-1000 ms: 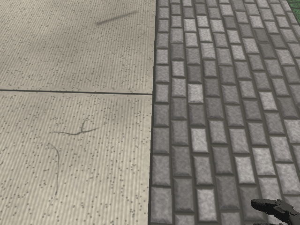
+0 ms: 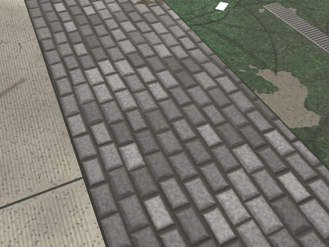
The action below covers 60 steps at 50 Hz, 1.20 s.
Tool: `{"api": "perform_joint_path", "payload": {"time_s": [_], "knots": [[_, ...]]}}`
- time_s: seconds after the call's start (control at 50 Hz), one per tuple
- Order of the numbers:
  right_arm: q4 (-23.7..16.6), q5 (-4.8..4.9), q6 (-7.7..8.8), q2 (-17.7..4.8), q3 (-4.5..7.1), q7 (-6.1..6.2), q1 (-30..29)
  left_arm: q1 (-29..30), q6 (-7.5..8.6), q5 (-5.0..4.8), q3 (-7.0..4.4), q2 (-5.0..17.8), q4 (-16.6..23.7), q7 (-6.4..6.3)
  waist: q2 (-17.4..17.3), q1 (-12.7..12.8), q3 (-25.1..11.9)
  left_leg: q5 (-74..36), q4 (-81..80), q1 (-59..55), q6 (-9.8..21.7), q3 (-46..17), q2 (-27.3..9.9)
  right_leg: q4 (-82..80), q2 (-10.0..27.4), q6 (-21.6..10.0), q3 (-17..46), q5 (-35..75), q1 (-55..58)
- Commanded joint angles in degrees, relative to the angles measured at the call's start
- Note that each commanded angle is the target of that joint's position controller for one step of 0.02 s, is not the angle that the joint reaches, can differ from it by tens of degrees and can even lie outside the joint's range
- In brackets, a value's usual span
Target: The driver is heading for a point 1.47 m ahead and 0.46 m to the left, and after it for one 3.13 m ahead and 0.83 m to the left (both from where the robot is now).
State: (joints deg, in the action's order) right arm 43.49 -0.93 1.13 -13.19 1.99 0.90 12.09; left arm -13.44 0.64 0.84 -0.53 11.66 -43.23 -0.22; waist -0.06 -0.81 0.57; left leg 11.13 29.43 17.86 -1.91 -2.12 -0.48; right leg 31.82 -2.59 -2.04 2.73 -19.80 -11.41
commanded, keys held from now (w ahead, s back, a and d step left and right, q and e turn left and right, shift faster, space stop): shift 0.18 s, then w+shift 0.82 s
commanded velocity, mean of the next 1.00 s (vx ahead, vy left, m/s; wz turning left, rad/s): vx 0.59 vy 0.00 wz -0.01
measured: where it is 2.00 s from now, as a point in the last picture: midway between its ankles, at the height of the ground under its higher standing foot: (132, 101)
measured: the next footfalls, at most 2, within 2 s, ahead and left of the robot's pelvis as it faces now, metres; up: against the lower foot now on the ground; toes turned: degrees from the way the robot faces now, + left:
left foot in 0.52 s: +0.23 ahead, +0.20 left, +0.00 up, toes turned +3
right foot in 1.02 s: +0.73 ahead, -0.02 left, +0.00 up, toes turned -1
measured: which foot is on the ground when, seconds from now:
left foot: down 0.00-0.22, up 0.24-0.50, down 0.52-1.00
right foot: down 0.00-0.52, up 0.54-1.00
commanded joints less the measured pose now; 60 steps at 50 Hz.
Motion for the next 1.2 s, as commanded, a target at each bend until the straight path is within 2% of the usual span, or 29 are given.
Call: {"api": "perform_joint_path", "payload": {"time_s": [0.02,0.18,0.2,0.24,0.26,0.28,0.34,0.4,0.44,0.5,0.52,0.54,0.56,0.58,0.62,0.64,0.68,0.78,0.92,0.98,1.02,1.04,1.06,1.08,1.1,1.12,1.14,1.16,1.2], "knots": [[-3.1,0.23,0.48,-5.6,1.40,0.46,-0.9,-0.2,0.75,-0.20,-1.80,6.0,2.9,-0.22,-0.4,0.2,-3.2,-11.6,-0.7,-8.0,1.8,-2.4,-2.3,-6.4,4.5,-1.7,4.6,12.5,-5.2],[-1.2,0.47,-0.41,-5.3,1.55,1.10,-1.4,-1.6,0.62,-0.36,-2.16,5.8,0.5,-0.60,0.4,0.3,-2.7,-12.8,0.4,-8.5,2.1,-2.2,-2.2,-6.1,4.1,-1.3,3.9,15.8,-4.5],[0.0,0.54,-0.60,-4.5,1.44,1.06,0.4,-4.3,0.45,-0.57,-2.43,6.2,-0.8,-0.72,1.8,0.8,-4.9,-1.5,1.9,-8.6,2.1,0.3,0.0,-8.2,3.8,-2.2,4.1,3.2,-3.3],[-1.6,2.20,0.10,-5.8,2.02,0.55,-4.7,-8.6,0.52,-1.65,-4.19,11.7,-1.3,-0.64,8.1,4.4,3.8,18.5,11.1,8.3,2.4,4.8,3.5,-18.4,11.9,-9.2,18.2,-31.2,-1.8],[-4.0,3.79,1.44,-5.4,1.75,0.16,-9.5,-8.6,1.45,-2.02,-4.98,14.6,-1.1,-0.80,11.4,5.7,9.8,16.3,16.9,17.2,3.8,3.1,1.1,-24.8,19.4,-13.7,29.8,-37.8,-1.4],[-5.4,4.54,2.94,-6.3,1.90,-0.19,-12.5,-9.0,2.84,-1.81,-4.89,14.1,-1.3,-1.07,10.4,6.5,13.2,16.8,21.8,26.0,5.3,-1.0,-2.3,-27.1,23.4,-16.3,35.5,-33.1,2.1],[-4.7,3.05,5.77,-6.2,1.77,-1.74,-10.9,-8.5,4.72,-1.81,-4.31,11.1,-1.5,-0.77,4.5,5.2,7.6,10.2,21.0,35.7,6.5,-2.6,-6.5,-23.3,21.7,-13.7,27.3,-15.2,17.4],[-4.3,2.32,6.04,-4.2,0.83,-3.15,-11.5,-6.8,4.11,-2.42,-4.56,12.1,-0.6,-0.10,6.6,4.9,4.0,3.7,9.9,17.4,3.8,3.6,-3.4,-23.5,14.8,-10.2,13.4,-5.4,7.7],[-3.7,2.73,5.46,-4.8,0.64,-3.54,-9.4,-7.3,4.20,-2.72,-4.90,13.5,-0.5,0.33,7.5,3.7,4.2,-0.4,6.8,5.9,2.8,6.5,-1.7,-24.2,14.5,-10.1,10.1,-4.4,-0.2],[0.3,3.52,4.52,-9.5,2.83,-2.34,5.3,-6.0,4.47,-1.75,-4.20,12.6,-0.3,0.77,5.8,-5.1,-0.3,1.4,5.8,-13.6,4.9,9.1,1.8,-10.5,12.4,-7.5,5.1,11.4,-7.6],[3.2,3.50,4.52,-12.8,4.35,-1.69,17.4,-4.1,4.76,-0.87,-3.28,10.0,0.6,0.83,1.2,-11.4,-6.3,4.8,5.6,-28.0,7.1,3.9,-1.9,9.1,8.7,-4.7,0.5,19.6,-15.6],[4.1,1.45,4.62,-20.1,5.22,-1.59,24.9,-6.1,5.90,-1.18,-1.30,2.4,4.0,0.56,-19.4,-10.4,-13.0,32.9,-7.6,-38.8,14.8,-28.8,-17.8,36.6,1.0,-0.8,-1.5,-4.1,-31.6],[2.5,1.09,5.61,-15.6,3.75,-2.41,21.3,-6.3,7.02,-3.71,-1.78,5.5,4.6,0.20,-16.6,-8.6,-12.4,46.9,-19.8,-35.8,17.1,-50.0,-21.9,46.9,0.0,-2.1,6.4,-7.3,-39.4],[1.9,1.32,5.78,-13.0,2.75,-2.55,15.6,-2.0,7.43,-5.28,-2.67,9.2,5.7,0.52,-11.1,-6.2,-3.9,42.7,-19.2,-30.9,15.8,-43.9,-22.9,50.3,4.6,-3.6,4.7,-2.9,-46.1],[1.3,0.66,5.35,-10.1,1.75,-3.01,10.8,0.3,7.29,-2.91,-2.29,8.4,5.4,0.68,-3.3,-3.0,-0.1,26.7,-17.6,-19.7,14.5,-28.6,-17.7,45.2,9.7,-3.9,2.9,5.2,-42.1],[1.0,-0.07,5.22,-8.5,1.15,-3.21,8.4,-0.8,6.62,-2.41,-2.44,7.8,5.2,0.90,-4.7,-0.4,1.3,23.5,-18.6,-13.9,13.6,-23.6,-14.9,42.6,11.3,-3.6,3.1,8.1,-38.7],[1.4,0.48,5.47,-7.2,0.66,-3.16,7.2,-1.9,4.90,-2.54,-2.22,6.4,4.4,1.31,-6.1,1.8,3.3,18.7,-21.5,-8.5,13.5,-17.2,-12.4,40.3,12.2,-2.3,2.1,11.2,-37.1],[3.5,1.11,6.07,-7.2,0.30,-1.70,12.0,8.3,4.77,-1.56,-1.95,6.4,7.8,1.04,-2.3,-0.2,7.0,1.3,-26.2,-7.2,13.1,-5.9,-9.8,24.5,10.6,0.8,-1.6,25.7,-40.1],[6.7,2.13,4.69,-8.8,0.02,-0.28,19.7,22.8,7.10,-2.91,-1.05,4.7,13.1,4.91,-2.5,-3.3,9.5,-16.3,-27.6,-21.1,11.1,1.9,-11.6,-1.1,5.4,-1.4,-5.7,31.4,-31.6],[7.4,0.30,3.44,-12.2,0.85,0.02,19.7,19.6,6.60,-3.30,-2.56,8.7,14.1,4.74,-9.6,1.3,2.8,-57.2,-14.9,-30.8,10.3,2.5,-13.9,-0.7,-0.4,-4.0,-9.2,20.0,-22.6],[7.2,-1.04,1.83,-13.7,1.28,0.36,16.2,-2.7,5.08,-3.78,-4.99,13.8,8.8,2.97,-12.3,13.4,-9.3,-71.7,11.4,-24.5,8.4,4.5,-13.4,0.5,-1.0,-7.4,-8.8,16.4,3.3],[4.6,-1.82,2.27,-9.6,0.01,0.64,16.1,-15.9,4.14,-2.88,-5.87,18.4,5.0,1.70,-4.1,15.7,-20.0,-47.2,32.5,-4.6,8.2,2.8,-9.8,6.6,11.5,-9.4,8.1,5.6,28.6],[4.5,0.85,4.57,0.7,-2.66,-0.95,24.6,-17.3,5.22,-2.50,-6.23,19.5,3.7,2.53,20.1,7.8,-32.1,10.7,54.7,17.2,5.2,-4.5,3.8,-6.7,24.3,-20.4,42.8,-23.4,47.4],[3.6,3.79,6.72,-8.1,-0.62,-1.34,17.3,-17.5,5.19,-1.62,-5.06,13.1,2.1,2.01,15.0,11.2,-27.6,11.4,57.0,23.5,8.1,-9.3,1.1,-16.3,21.7,-16.3,48.0,-27.7,43.9],[0.2,5.74,7.44,-9.3,-0.22,-1.51,7.9,-14.3,5.35,-0.61,-4.29,10.8,1.9,1.71,10.6,10.5,-15.4,10.7,57.8,27.0,8.7,-7.1,-1.3,-15.8,20.3,-14.0,36.6,-18.4,34.5],[-1.5,4.78,7.84,-7.4,-1.00,-1.47,3.5,-10.9,5.90,-0.11,-4.20,10.7,1.2,2.07,-0.7,7.7,-8.5,8.6,53.6,25.8,8.9,-6.2,-3.5,-17.7,18.4,-13.1,30.0,-8.9,22.6],[-1.8,3.44,7.47,-6.5,-0.69,-1.43,2.4,-7.0,6.52,0.47,-3.64,8.8,1.1,2.39,-2.7,4.2,-5.2,6.0,49.2,23.0,8.7,-5.9,-5.9,-18.5,16.1,-12.8,24.1,-3.7,13.3],[-1.0,3.59,6.27,-5.6,-0.68,-1.88,5.8,-4.0,6.75,1.19,-3.07,6.7,1.0,2.45,-0.5,0.7,-3.4,4.4,48.0,19.9,8.2,-6.6,-7.7,-19.7,15.1,-12.6,20.0,-3.2,6.9],[0.3,3.76,3.67,-4.2,-0.73,-1.87,8.5,-1.3,7.23,-0.46,-2.96,5.7,0.2,2.66,2.2,-1.9,0.3,4.5,45.0,18.7,6.7,-6.5,-9.6,-23.6,14.9,-11.8,13.3,-1.3,-0.7]]}}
